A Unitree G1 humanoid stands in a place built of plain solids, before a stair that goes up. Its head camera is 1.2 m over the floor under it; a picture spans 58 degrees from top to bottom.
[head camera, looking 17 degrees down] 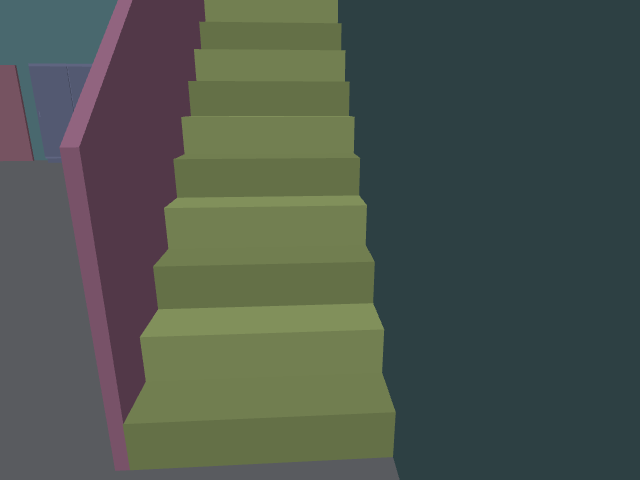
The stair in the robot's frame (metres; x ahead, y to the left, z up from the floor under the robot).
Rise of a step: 0.19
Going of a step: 0.23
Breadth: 0.92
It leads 4 degrees to the left of straight ahead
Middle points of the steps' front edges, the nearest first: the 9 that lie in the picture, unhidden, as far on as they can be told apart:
1.23 0.20 0.19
1.46 0.21 0.38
1.70 0.23 0.58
1.93 0.24 0.77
2.16 0.26 0.96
2.40 0.27 1.15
2.63 0.29 1.35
2.86 0.30 1.54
3.10 0.32 1.73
